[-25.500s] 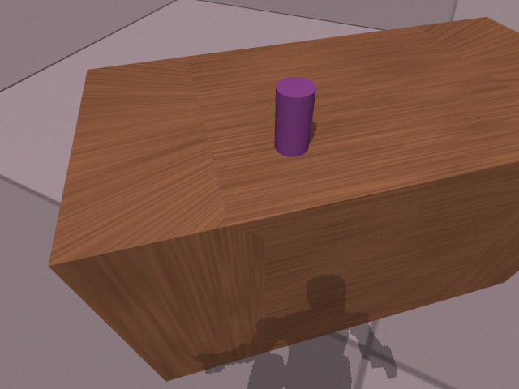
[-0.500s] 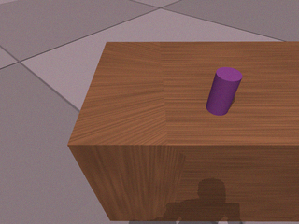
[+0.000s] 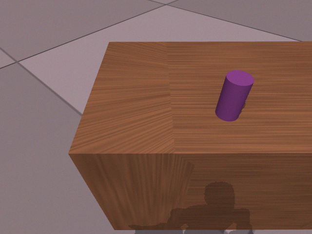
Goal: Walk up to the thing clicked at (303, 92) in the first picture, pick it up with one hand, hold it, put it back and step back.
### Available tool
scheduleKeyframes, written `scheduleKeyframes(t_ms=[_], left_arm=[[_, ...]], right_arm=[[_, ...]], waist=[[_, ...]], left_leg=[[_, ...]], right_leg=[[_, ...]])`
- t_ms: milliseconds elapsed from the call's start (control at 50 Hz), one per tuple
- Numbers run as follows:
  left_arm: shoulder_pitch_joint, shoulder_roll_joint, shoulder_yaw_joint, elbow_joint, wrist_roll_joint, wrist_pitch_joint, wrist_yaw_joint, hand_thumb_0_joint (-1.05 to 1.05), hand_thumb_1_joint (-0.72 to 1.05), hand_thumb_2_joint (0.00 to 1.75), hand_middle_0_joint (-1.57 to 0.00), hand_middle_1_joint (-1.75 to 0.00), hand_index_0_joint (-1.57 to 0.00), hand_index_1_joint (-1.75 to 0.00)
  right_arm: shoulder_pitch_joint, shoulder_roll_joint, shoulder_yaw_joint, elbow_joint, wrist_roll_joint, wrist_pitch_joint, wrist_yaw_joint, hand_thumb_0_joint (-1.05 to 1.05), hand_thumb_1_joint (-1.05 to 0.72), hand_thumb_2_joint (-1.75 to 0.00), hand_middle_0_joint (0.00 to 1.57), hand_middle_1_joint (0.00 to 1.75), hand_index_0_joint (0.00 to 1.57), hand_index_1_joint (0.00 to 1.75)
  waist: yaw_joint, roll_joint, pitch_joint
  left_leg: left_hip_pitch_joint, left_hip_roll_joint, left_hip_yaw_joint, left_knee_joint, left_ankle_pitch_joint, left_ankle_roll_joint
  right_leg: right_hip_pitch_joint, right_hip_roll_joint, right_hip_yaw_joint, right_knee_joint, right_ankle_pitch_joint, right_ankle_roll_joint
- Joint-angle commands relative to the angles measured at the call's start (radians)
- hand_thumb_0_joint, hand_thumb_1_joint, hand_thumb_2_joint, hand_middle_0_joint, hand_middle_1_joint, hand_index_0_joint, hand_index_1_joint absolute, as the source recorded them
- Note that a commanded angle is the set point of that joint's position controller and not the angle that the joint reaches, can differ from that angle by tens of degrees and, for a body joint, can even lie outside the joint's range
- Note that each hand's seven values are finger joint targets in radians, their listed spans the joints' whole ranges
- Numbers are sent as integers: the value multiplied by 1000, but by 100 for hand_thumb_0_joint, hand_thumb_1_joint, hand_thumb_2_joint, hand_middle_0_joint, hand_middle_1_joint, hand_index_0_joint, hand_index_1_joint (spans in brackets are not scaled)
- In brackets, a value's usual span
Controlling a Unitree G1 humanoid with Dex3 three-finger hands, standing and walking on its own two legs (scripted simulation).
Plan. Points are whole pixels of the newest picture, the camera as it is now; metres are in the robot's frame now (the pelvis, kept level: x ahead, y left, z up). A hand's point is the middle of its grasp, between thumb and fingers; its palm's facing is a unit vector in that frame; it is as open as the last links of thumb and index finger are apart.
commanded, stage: home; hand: right
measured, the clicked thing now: (232, 97) +0.50 -0.21 +0.09
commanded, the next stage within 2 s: stand in 0.52 s
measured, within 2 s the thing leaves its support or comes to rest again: neither
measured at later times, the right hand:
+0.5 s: hand out of the picture +0.07 -0.25 -0.16, palm faces -0.04 +0.94 -0.35, open 17.3 cm
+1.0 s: hand out of the picture +0.08 -0.26 -0.16, palm faces -0.03 +0.94 -0.35, open 10.7 cm
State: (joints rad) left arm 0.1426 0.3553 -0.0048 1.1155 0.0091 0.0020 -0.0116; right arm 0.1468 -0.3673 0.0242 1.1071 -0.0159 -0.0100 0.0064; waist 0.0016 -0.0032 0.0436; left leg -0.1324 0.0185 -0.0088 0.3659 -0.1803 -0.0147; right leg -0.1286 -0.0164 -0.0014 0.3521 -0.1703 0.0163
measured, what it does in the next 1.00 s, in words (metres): stands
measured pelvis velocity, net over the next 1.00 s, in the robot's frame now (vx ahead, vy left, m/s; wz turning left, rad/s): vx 0.01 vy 0.00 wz -0.01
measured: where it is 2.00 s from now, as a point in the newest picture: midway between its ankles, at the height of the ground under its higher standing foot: outside the picture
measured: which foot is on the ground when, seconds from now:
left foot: down 0.00-1.00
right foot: down 0.00-1.00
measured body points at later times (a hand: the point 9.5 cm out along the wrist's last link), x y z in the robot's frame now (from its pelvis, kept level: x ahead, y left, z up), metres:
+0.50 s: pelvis +0.00 +0.00 +0.00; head +0.00 +0.00 +0.45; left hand +0.07 +0.31 -0.13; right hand +0.07 -0.30 -0.13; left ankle +0.01 +0.13 -0.75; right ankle +0.02 -0.13 -0.75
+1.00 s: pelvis +0.01 +0.00 +0.00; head +0.02 +0.00 +0.45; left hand +0.08 +0.30 -0.13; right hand +0.08 -0.30 -0.13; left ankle +0.01 +0.13 -0.75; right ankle +0.02 -0.13 -0.75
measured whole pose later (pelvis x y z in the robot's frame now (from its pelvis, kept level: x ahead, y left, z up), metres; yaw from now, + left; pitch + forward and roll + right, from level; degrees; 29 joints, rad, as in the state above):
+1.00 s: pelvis +0.01 +0.00 +0.00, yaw +0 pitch -3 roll +0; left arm 0.13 0.35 0.00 1.12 0.01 0.00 -0.01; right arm 0.13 -0.36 0.01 1.12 -0.02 -0.01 0.00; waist 0.00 0.00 0.05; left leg -0.11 0.01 0.00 0.33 -0.18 -0.01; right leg -0.11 -0.02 0.01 0.33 -0.18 0.02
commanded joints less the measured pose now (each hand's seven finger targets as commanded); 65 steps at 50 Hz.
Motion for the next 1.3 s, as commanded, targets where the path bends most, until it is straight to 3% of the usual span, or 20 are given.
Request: scheduleKeyframes(t_ms=[0,260,340,420,600,640,660,800,960,1160,1280], left_arm=[[-30,213,38,-49,2,-24,14,0,90,90,-20,-30,-20,-30],[-46,212,41,-41,3,-20,15,0,90,90,-20,-30,-20,-30],[-54,209,42,-40,3,-18,15,0,90,90,-20,-30,-20,-30],[-44,210,42,-39,1,-19,13,0,90,90,-20,-30,-20,-30],[-45,216,43,-44,4,-22,16,0,90,90,-20,-30,-20,-30],[-40,216,42,-43,2,-22,15,0,90,90,-20,-30,-20,-30],[-42,214,42,-46,2,-23,16,0,90,90,-20,-30,-20,-30],[-41,218,42,-45,0,-24,18,0,90,90,-20,-30,-20,-30],[-42,212,42,-48,1,-24,19,0,90,90,-20,-30,-20,-30],[-49,211,42,-54,2,-25,19,0,90,90,-20,-30,-20,-30],[-52,212,44,-55,2,-24,19,0,90,90,-20,-30,-20,-30]], right_arm=[[-41,-219,-43,-54,6,-26,-20,0,56,-5,5,5,5,5],[-56,-215,-49,-48,5,-26,-22,0,55,-6,5,5,5,5],[-52,-215,-52,-43,3,-24,-22,0,55,-5,5,5,5,5],[-53,-211,-52,-41,4,-24,-19,0,54,-6,5,5,5,5],[-55,-204,-54,-41,6,-24,-18,0,53,-7,6,6,6,6],[-53,-207,-54,-38,6,-24,-18,0,37,-23,20,22,20,22],[-56,-211,-55,-38,6,-24,-18,0,29,-31,20,30,20,30],[-50,-206,-54,-39,6,-20,-18,0,-27,-87,20,30,20,30],[-52,-207,-55,-39,6,-20,-19,0,-90,-90,20,30,20,30],[-54,-204,-59,-41,5,-21,-19,0,-90,-90,20,30,20,30],[-56,-204,-60,-41,5,-20,-18,0,-90,-90,20,30,20,30]], waist=[[4,15,-61],[5,5,-46],[4,1,-14],[5,5,-22],[-1,-6,-43],[0,-5,-41],[1,-3,-50],[-2,-5,-47],[0,-2,-45],[0,-9,-64],[0,0,-48]], left_leg=[[3,107,-91,-66,127,40],[13,110,-87,-89,111,36],[-9,104,-88,-106,32,35],[-8,105,-92,-113,21,37],[15,105,-87,-101,65,36],[22,105,-83,-99,71,37],[29,109,-86,-93,90,38],[31,107,-80,-89,104,36],[26,109,-80,-88,105,34],[38,113,-78,-85,145,33],[34,109,-78,-93,106,33]], right_leg=[[35,-105,94,-59,113,-36],[32,-106,86,-62,91,-33],[12,-104,87,-79,27,-33],[15,-104,89,-77,23,-37],[10,-107,89,-71,57,-38],[4,-108,91,-74,66,-38],[11,-108,89,-73,76,-37],[17,-111,91,-71,97,-37],[25,-111,91,-77,97,-35],[34,-112,82,-70,127,-36],[22,-112,86,-77,99,-37]])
